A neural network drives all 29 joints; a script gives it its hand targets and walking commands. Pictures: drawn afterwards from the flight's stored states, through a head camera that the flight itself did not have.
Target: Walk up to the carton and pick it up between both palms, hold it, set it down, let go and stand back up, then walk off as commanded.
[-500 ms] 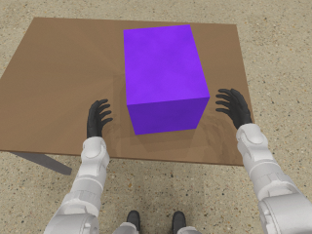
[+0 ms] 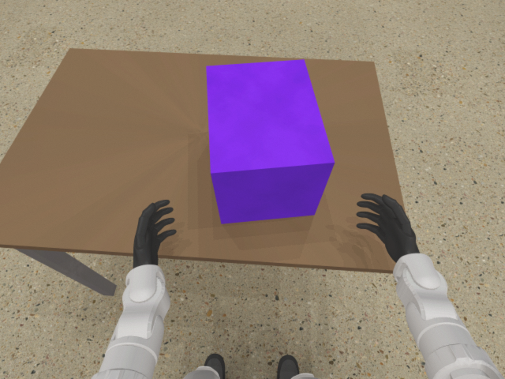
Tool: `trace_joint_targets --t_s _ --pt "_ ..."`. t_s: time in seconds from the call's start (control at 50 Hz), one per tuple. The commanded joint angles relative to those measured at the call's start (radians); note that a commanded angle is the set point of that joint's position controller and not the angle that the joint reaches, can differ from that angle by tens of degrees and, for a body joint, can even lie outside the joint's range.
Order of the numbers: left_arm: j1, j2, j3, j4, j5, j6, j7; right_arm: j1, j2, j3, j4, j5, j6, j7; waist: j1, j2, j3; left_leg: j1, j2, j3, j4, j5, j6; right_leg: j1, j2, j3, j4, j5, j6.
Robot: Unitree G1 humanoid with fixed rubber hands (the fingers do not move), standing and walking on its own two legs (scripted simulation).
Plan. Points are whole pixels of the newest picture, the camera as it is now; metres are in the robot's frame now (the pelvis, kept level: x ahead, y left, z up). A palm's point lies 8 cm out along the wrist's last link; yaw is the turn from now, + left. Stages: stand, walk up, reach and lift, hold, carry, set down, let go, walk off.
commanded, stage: set down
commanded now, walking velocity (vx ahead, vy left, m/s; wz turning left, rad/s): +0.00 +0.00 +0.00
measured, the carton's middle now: (262, 143) +0.54 +0.03 -0.04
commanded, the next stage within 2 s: none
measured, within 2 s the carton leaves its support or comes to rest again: neither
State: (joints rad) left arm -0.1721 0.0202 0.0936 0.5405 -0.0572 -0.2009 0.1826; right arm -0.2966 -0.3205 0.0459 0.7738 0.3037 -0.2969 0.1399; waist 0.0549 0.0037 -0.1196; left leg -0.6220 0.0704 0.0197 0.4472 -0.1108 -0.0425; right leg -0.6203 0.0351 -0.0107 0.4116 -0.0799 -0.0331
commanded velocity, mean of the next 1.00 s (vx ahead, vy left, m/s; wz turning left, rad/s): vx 0.00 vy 0.00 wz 0.00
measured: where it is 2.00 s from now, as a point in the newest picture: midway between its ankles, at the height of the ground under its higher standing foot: outside the picture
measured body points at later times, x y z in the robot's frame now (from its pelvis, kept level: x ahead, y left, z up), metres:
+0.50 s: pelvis +0.01 +0.00 +0.01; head +0.07 +0.00 +0.45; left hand +0.25 +0.20 -0.02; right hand +0.28 -0.22 -0.03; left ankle +0.05 +0.15 -0.73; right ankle +0.06 -0.10 -0.73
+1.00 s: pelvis +0.02 +0.00 +0.01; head +0.06 +0.01 +0.46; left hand +0.24 +0.20 -0.03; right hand +0.25 -0.23 -0.04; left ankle +0.05 +0.15 -0.73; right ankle +0.06 -0.10 -0.73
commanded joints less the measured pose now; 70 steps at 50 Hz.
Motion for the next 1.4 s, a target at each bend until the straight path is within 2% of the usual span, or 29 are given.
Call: trace_joint_targets --t_s 0.0,0.08,0.14,0.18,0.2,0.24,0.32,0.42,0.54,0.7,0.84,1.0,1.12,1.24,1.28,1.38 --pt "-0.192 0.083 -0.073 -0.289 -0.022 -0.048 0.023 -0.183 -0.189 -0.073 -0.222 0.007 -0.083 0.009 -0.012 -0.094 -0.454 0.353 -0.077 0.005 -0.044 -0.026 0.029 0.46 0.009 0.042 0.0 -0.143 0.01" --pt "-0.117 0.088 -0.085 -0.353 -0.028 -0.054 0.035 -0.107 -0.183 -0.072 -0.274 0.013 -0.097 0.016 -0.005 -0.097 -0.433 0.373 -0.074 0.005 -0.046 -0.029 0.031 0.472 0.003 0.045 0.001 -0.153 0.009" --pt "-0.076 0.078 -0.102 -0.348 -0.027 -0.045 0.034 -0.055 -0.187 -0.077 -0.261 0.014 -0.1 0.02 -0.02 -0.106 -0.38 0.386 -0.072 -0.001 -0.057 -0.044 0.031 0.476 -0.002 0.049 -0.012 -0.176 0.009" --pt "-0.038 0.076 -0.107 -0.367 -0.021 -0.038 0.038 -0.02 -0.191 -0.08 -0.27 0.016 -0.104 0.024 -0.018 -0.106 -0.361 0.399 -0.071 -0.001 -0.06 -0.047 0.031 0.479 -0.004 0.051 -0.017 -0.183 0.008" --pt "-0.018 0.067 -0.117 -0.377 -0.021 -0.036 0.039 0.002 -0.193 -0.085 -0.267 0.019 -0.108 0.026 -0.029 -0.113 -0.351 0.408 -0.069 -0.007 -0.062 -0.041 0.031 0.48 0.0 0.046 -0.015 -0.171 0.005" --pt "-0.012 0.065 -0.124 -0.364 -0.016 -0.029 0.042 0.014 -0.193 -0.088 -0.251 0.018 -0.109 0.03 -0.029 -0.106 -0.327 0.404 -0.069 -0.008 -0.067 -0.056 0.032 0.474 -0.004 0.05 -0.02 -0.195 0.003" --pt "0.085 0.053 -0.129 -0.421 0.0 -0.026 0.044 0.11 -0.207 -0.088 -0.266 0.028 -0.128 0.036 -0.032 -0.111 -0.296 0.442 -0.067 -0.009 -0.073 -0.01 0.027 0.499 -0.001 0.046 -0.026 -0.132 0.003" --pt "0.128 0.05 -0.148 -0.445 0.006 -0.025 0.051 0.166 -0.211 -0.095 -0.285 0.024 -0.142 0.042 -0.032 -0.103 -0.246 0.469 -0.067 -0.007 -0.079 -0.035 0.022 0.469 0.0 0.045 -0.036 -0.164 -0.003" --pt "0.141 0.065 -0.151 -0.438 0.0 -0.04 0.048 0.201 -0.197 -0.087 -0.319 0.008 -0.146 0.042 -0.025 -0.12 -0.219 0.486 -0.07 0.007 -0.072 -0.053 0.024 0.458 -0.008 0.055 -0.044 -0.186 0.002" --pt "0.193 0.061 -0.158 -0.389 0.01 -0.022 0.034 0.273 -0.187 -0.089 -0.267 -0.006 -0.134 0.041 -0.038 -0.115 -0.165 0.518 -0.064 0.012 -0.078 -0.058 0.022 0.453 -0.008 0.047 -0.059 -0.191 -0.001" --pt "0.216 0.089 -0.139 -0.351 0.018 0.011 0.01 0.313 -0.156 -0.076 -0.257 -0.027 -0.112 0.022 -0.043 -0.123 -0.117 0.512 -0.072 0.023 -0.082 -0.046 0.03 0.479 -0.021 0.062 -0.075 -0.182 0.008" --pt "0.21 0.145 -0.104 -0.331 0.007 0.033 -0.011 0.323 -0.098 -0.076 -0.292 -0.058 -0.091 -0.01 -0.03 -0.134 -0.102 0.474 -0.082 0.034 -0.079 -0.064 0.039 0.51 -0.047 0.083 -0.087 -0.232 0.023" --pt "0.229 0.178 -0.093 -0.324 -0.008 0.049 -0.023 0.34 -0.073 -0.09 -0.317 -0.091 -0.083 -0.031 -0.024 -0.133 -0.11 0.475 -0.088 0.039 -0.081 -0.055 0.04 0.52 -0.053 0.079 -0.085 -0.219 0.027" --pt "0.248 0.198 -0.095 -0.303 -0.015 0.075 -0.044 0.358 -0.05 -0.098 -0.283 -0.12 -0.07 -0.05 -0.037 -0.12 -0.104 0.496 -0.091 0.04 -0.085 -0.041 0.038 0.527 -0.054 0.068 -0.086 -0.185 0.027" --pt "0.254 0.199 -0.094 -0.32 -0.017 0.075 -0.045 0.365 -0.046 -0.102 -0.291 -0.121 -0.071 -0.052 -0.032 -0.11 -0.112 0.504 -0.091 0.039 -0.086 -0.025 0.037 0.529 -0.05 0.061 -0.082 -0.17 0.025" --pt "0.264 0.219 -0.083 -0.279 -0.008 0.103 -0.063 0.38 -0.025 -0.094 -0.245 -0.149 -0.049 -0.065 -0.035 -0.111 -0.086 0.503 -0.096 0.042 -0.09 -0.029 0.039 0.538 -0.058 0.066 -0.088 -0.15 0.029"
